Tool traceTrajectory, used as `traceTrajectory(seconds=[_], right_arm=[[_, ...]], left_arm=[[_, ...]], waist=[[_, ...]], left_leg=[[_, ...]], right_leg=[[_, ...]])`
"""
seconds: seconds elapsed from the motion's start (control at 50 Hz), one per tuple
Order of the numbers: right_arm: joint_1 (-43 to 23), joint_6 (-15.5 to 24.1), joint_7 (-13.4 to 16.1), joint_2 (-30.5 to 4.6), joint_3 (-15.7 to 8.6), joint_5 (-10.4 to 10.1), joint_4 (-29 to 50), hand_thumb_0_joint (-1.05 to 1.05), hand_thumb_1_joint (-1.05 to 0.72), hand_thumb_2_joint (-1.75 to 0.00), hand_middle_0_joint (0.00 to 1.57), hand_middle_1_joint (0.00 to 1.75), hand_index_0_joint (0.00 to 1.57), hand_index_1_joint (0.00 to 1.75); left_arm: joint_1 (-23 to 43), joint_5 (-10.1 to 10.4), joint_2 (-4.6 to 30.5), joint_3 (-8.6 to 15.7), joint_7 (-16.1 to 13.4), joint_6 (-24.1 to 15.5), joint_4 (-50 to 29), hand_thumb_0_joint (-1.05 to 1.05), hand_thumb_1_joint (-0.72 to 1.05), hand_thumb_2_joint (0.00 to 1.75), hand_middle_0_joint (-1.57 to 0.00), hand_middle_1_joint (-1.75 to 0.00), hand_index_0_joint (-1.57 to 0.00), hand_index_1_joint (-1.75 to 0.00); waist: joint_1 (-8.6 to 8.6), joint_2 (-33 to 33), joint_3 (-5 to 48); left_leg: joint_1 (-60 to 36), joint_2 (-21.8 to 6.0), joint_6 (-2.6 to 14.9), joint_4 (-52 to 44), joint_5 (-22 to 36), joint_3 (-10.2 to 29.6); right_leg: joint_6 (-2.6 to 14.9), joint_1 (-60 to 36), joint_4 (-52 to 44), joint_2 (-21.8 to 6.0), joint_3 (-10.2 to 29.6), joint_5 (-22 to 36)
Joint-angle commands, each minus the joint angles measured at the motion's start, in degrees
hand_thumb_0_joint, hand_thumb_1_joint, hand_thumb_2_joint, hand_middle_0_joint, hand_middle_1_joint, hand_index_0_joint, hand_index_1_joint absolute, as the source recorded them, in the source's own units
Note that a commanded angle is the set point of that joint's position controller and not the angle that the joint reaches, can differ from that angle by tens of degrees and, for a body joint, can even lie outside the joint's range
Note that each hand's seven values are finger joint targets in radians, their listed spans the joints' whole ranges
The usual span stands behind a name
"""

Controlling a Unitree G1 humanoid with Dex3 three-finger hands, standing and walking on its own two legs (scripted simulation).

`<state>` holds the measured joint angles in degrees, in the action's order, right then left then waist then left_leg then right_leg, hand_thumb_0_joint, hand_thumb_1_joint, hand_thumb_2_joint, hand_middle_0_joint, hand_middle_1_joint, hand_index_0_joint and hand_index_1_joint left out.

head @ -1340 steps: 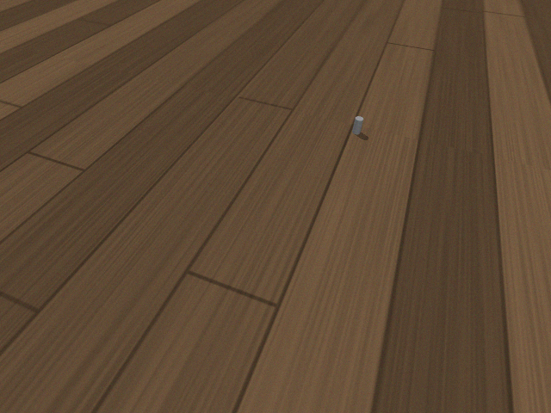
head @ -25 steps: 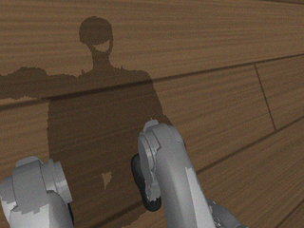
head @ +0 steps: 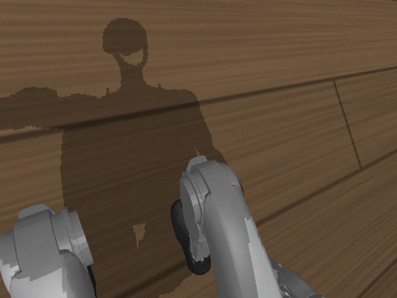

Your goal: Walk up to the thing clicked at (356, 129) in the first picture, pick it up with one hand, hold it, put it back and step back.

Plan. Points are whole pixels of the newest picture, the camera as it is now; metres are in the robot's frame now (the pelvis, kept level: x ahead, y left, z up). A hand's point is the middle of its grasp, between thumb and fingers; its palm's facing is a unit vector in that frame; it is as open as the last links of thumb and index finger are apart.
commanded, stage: open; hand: left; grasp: from above
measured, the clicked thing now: out of the picture +0.47 +0.33 -0.25
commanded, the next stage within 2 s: withdraw in 0.02 s
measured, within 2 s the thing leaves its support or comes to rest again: neither
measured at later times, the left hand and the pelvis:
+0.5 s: hand out of the picture +0.47 +0.37 -0.11, palm faces -0.32 -0.04 -0.95, open 13.6 cm; pelvis +0.00 +0.00 +0.02, yaw +2 degrees
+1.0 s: hand out of the picture +0.43 +0.34 -0.10, palm faces -0.50 -0.08 -0.86, open 13.8 cm; pelvis -0.02 -0.01 +0.05, yaw +5 degrees
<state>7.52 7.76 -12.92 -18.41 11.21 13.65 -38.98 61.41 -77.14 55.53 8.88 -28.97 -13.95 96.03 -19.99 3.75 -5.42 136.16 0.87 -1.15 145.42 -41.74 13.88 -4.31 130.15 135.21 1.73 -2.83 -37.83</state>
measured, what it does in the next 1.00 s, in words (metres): rises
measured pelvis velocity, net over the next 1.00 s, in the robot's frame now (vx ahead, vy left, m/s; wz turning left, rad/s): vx -0.02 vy -0.01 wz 0.09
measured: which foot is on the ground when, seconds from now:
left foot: down 0.00-1.00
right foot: down 0.00-1.00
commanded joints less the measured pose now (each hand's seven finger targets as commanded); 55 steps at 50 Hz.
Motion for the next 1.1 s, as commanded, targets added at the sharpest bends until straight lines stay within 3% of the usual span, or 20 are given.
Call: traceTrajectory(seconds=[0.0,0.06,0.08,0.12,0.14,0.2,0.24,0.28,0.3,0.34,0.44,0.48,0.52,0.58,0.68,0.76,0.8,0.88,0.98,1.08], right_arm=[[11.9,0.0,0.4,-17.4,-5.3,-0.2,-0.8,0.0,-0.9,-0.9,0.2,0.3,0.2,0.3],[12.5,-0.2,0.3,-18.0,-5.7,-0.2,-0.7,0.0,-0.9,-0.9,0.2,0.3,0.2,0.3],[12.2,-0.3,0.3,-17.9,-5.9,-0.2,-0.7,0.0,-0.9,-0.9,0.2,0.3,0.2,0.3],[11.3,0.0,0.1,-17.4,-5.3,-0.3,-0.2,0.0,-0.91,-0.9,0.2,0.3,0.2,0.3],[11.5,0.2,0.1,-18.0,-5.5,-0.1,-0.2,0.0,-0.91,-0.9,0.2,0.3,0.2,0.3],[12.7,0.0,0.2,-18.7,-6.5,-0.7,-0.7,0.0,-0.91,-0.9,0.2,0.3,0.2,0.3],[11.4,0.1,-0.2,-17.6,-6.9,-1.0,0.5,0.0,-0.92,-0.91,0.2,0.3,0.2,0.3],[11.1,-0.4,-0.2,-16.8,-7.6,-2.0,-0.2,0.0,-0.92,-0.91,0.2,0.3,0.2,0.3],[11.5,-0.7,-0.2,-17.1,-8.7,-2.4,0.2,0.0,-0.92,-0.91,0.2,0.3,0.2,0.3],[11.7,-1.5,-0.4,-16.4,-10.2,-3.4,0.5,0.0,-0.91,-0.91,0.2,0.3,0.2,0.3],[14.5,-4.6,-0.2,-14.9,-12.9,-6.0,0.5,0.0,-0.92,-0.91,0.2,0.3,0.2,0.3],[15.3,-6.2,0.5,-14.5,-13.6,-6.6,0.7,0.0,-0.92,-0.91,0.2,0.3,0.2,0.3],[15.7,-7.6,1.5,-14.5,-14.0,-7.6,1.0,0.0,-0.92,-0.91,0.2,0.3,0.2,0.3],[15.8,-9.0,3.3,-14.1,-14.0,-8.6,1.5,0.0,-0.92,-0.91,0.2,0.3,0.2,0.3],[14.7,-10.7,6.3,-13.0,-12.8,-9.1,3.4,0.0,-0.92,-0.91,0.2,0.3,0.2,0.3],[13.0,-11.2,7.8,-11.7,-11.2,-8.9,4.1,0.0,-0.92,-0.91,0.2,0.3,0.2,0.3],[12.6,-11.3,8.2,-12.3,-10.5,-8.4,3.8,0.0,-0.92,-0.91,0.2,0.3,0.2,0.3],[11.8,-11.1,8.0,-12.2,-9.4,-7.2,3.1,0.0,-0.91,-0.9,0.2,0.3,0.2,0.3],[13.4,-9.7,7.4,-13.4,-9.1,-5.6,1.8,0.0,-0.91,-0.9,0.2,0.3,0.2,0.3],[14.7,-8.0,6.9,-14.3,-9.4,-4.7,1.6,0.0,-0.91,-0.9,0.2,0.3,0.2,0.3]], left_arm=[[15.3,0.8,13.9,1.1,-2.2,-0.7,-7.6,0.0,-0.24,0.83,-0.27,-0.94,-0.29,-0.92],[14.8,0.4,13.9,1.7,-2.5,-0.6,-7.8,0.0,-0.26,0.83,-0.24,-0.95,-0.26,-0.92],[15.0,0.6,14.1,1.7,-2.7,-0.6,-9.3,0.0,-0.29,0.86,-0.23,-0.94,-0.25,-0.93],[15.5,0.6,11.4,-0.8,-2.7,-0.5,-8.2,0.0,-0.37,0.88,-0.19,-0.91,-0.2,-0.9],[16.8,0.6,12.5,-0.1,-2.7,-0.5,-8.4,0.0,-0.41,0.89,-0.18,-0.91,-0.18,-0.91],[16.6,0.4,18.8,4.7,-3.3,0.3,-12.8,0.0,-0.45,0.92,-0.16,-0.94,-0.16,-0.93],[17.2,1.3,15.1,2.8,-3.0,0.5,-17.4,0.0,-0.45,0.92,-0.17,-0.92,-0.16,-0.92],[14.5,2.3,14.7,2.5,-2.2,1.4,-20.6,0.0,-0.47,0.93,-0.16,-0.92,-0.16,-0.93],[14.5,2.6,15.6,3.9,-1.4,1.8,-23.3,0.0,-0.47,0.94,-0.15,-0.93,-0.15,-0.93],[13.3,3.6,14.7,3.6,0.8,3.3,-26.3,0.0,-0.46,0.93,-0.16,-0.92,-0.15,-0.93],[13.8,6.9,7.8,-0.6,8.6,6.5,-32.5,0.0,-0.48,0.96,-0.15,-0.93,-0.14,-0.94],[11.6,8.7,3.8,-3.1,12.8,7.4,-31.1,0.0,-0.49,0.97,-0.14,-0.94,-0.13,-0.96],[13.3,9.9,3.1,-4.5,17.0,7.4,-32.7,0.0,-0.53,1.0,-0.12,-0.97,-0.1,-0.99],[11.0,12.3,-2.6,-8.0,22.4,7.2,-31.7,0.0,-0.51,0.99,-0.13,-0.96,-0.12,-0.98],[11.3,13.6,-0.1,-7.6,26.5,4.5,-32.6,0.0,-0.51,0.99,-0.14,-0.96,-0.12,-0.98],[13.2,11.6,2.9,-6.7,25.9,0.5,-31.7,0.0,-0.5,0.98,-0.15,-0.94,-0.14,-0.96],[14.9,9.7,4.1,-5.7,23.7,-1.6,-30.4,0.0,-0.49,0.97,-0.16,-0.93,-0.14,-0.94],[18.9,6.5,3.5,-6.4,17.4,-4.3,-26.4,0.0,-0.5,0.97,-0.14,-0.95,-0.13,-0.96],[24.6,2.7,5.8,-5.2,10.0,-4.2,-21.5,0.0,-0.53,0.99,-0.1,-0.99,-0.1,-0.99],[27.4,-0.6,12.4,-0.4,4.6,-1.8,-20.1,0.0,-0.5,0.97,-0.12,-0.97,-0.12,-0.97]], waist=[[-2.32,-27.9,38.6],[-2.29,-27.6,38.9],[-1.36,-28.7,40.4],[-2.23,-28.5,39.2],[-2.63,-28.0,38.5],[0.11,-30.8,42.9],[0.86,-33.3,45.3],[2.88,-35.2,48.3],[3.33,-35.7,50.1],[5.09,-35.8,53.3],[5.13,-29.0,53.2],[4.36,-24.5,49.0],[4.44,-21.2,48.0],[4.0,-16.9,42.9],[4.77,-11.4,40.0],[5.44,-13.1,40.5],[5.31,-15.8,41.0],[3.93,-19.9,41.6],[2.01,-24.3,44.1],[2.61,-29.0,48.3]], left_leg=[[-32.3,-1.3,0.99,-16.0,14.7,-6.8],[-31.8,-1.1,1.04,-15.9,15.9,-7.1],[-32.5,-1.1,0.95,-16.0,16.6,-7.3],[-32.5,-1.1,0.92,-16.0,16.7,-7.2],[-32.4,-1.2,0.86,-16.0,16.0,-7.0],[-34.3,-1.0,0.89,-16.4,16.5,-7.5],[-35.8,-0.9,0.56,-16.9,18.0,-8.2],[-37.0,-0.8,0.55,-18.2,18.1,-8.8],[-37.6,-0.7,0.43,-18.6,18.3,-8.9],[-38.3,-0.7,0.67,-19.4,18.5,-9.6],[-37.1,-0.4,1.84,-23.6,16.7,-10.3],[-35.3,-0.3,2.28,-24.9,14.9,-10.2],[-34.3,-0.2,2.56,-26.3,13.5,-9.4],[-34.3,-0.1,2.59,-28.5,12.5,-8.6],[-30.8,0.5,3.36,-29.6,9.7,-10.0],[-31.4,0.4,3.18,-29.6,8.5,-10.6],[-33.5,0.3,2.46,-29.6,9.4,-9.6],[-34.3,0.3,2.23,-29.1,7.0,-10.0],[-37.3,0.2,1.71,-26.9,8.7,-9.8],[-38.7,0.4,1.46,-25.9,9.9,-10.0]], right_leg=[[5.42,-18.5,-8.7,1.6,-10.6,14.9],[5.4,-19.3,-8.7,1.5,-10.4,15.9],[5.44,-19.8,-9.0,1.5,-10.3,16.3],[5.52,-19.3,-8.7,1.6,-10.3,16.5],[5.52,-18.1,-8.5,1.4,-10.7,16.0],[5.73,-19.4,-8.6,1.3,-10.0,15.9],[6.03,-19.9,-8.8,1.1,-9.7,17.0],[6.18,-20.4,-8.9,1.1,-9.1,17.4],[6.17,-20.4,-9.1,0.8,-8.9,17.3],[6.21,-20.5,-9.8,0.7,-8.1,17.3],[6.06,-22.8,-15.1,0.6,-6.3,16.0],[5.86,-23.3,-17.2,0.3,-5.9,14.6],[6.03,-23.3,-18.3,0.1,-5.5,13.2],[6.33,-23.0,-20.8,-0.5,-5.1,11.7],[6.45,-26.7,-24.6,-1.0,-3.5,8.3],[6.38,-25.5,-24.2,-1.1,-3.1,6.9],[6.72,-22.3,-22.5,-1.3,-3.6,7.5],[6.35,-19.7,-20.9,-0.8,-4.3,6.5],[6.38,-16.8,-18.0,-0.9,-5.8,8.3],[6.39,-15.2,-15.4,-1.2,-6.3,9.5]])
